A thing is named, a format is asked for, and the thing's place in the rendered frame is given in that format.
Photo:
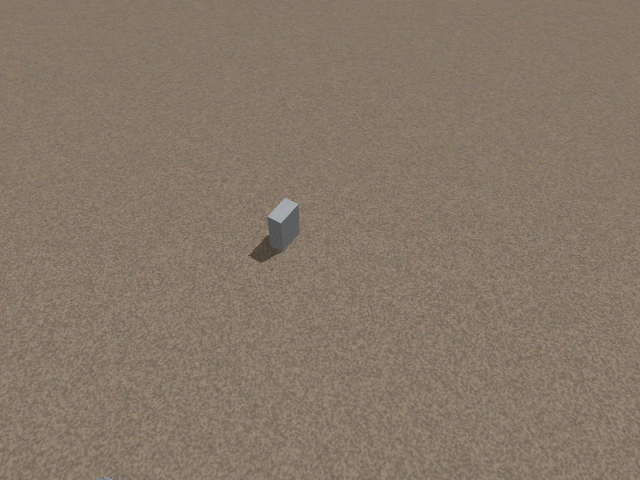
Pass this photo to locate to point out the carton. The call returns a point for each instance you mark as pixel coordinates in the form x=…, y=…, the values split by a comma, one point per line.
x=283, y=223

